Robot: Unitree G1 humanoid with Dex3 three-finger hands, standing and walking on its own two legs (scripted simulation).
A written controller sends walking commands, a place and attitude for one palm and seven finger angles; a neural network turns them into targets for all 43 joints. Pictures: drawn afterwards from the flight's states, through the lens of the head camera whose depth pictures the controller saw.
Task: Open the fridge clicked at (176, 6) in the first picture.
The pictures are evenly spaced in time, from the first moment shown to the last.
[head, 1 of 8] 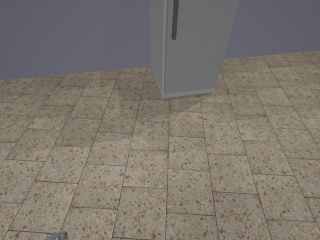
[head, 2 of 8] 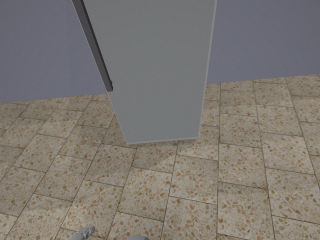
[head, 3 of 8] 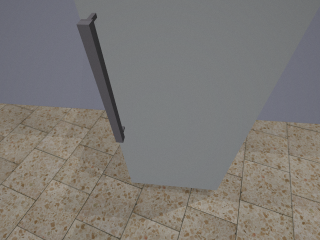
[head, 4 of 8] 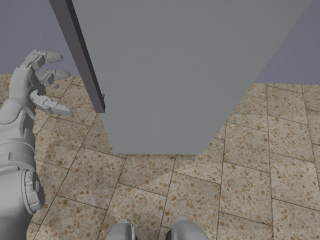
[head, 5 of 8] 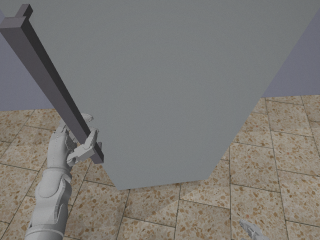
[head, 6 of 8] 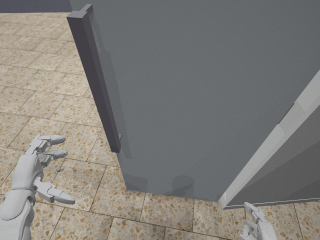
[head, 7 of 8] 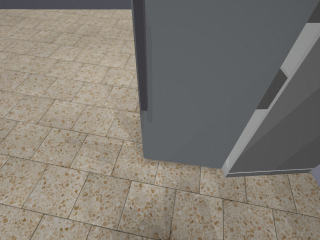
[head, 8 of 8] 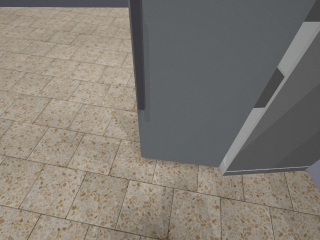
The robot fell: no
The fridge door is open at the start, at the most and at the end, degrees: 0 84 78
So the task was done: yes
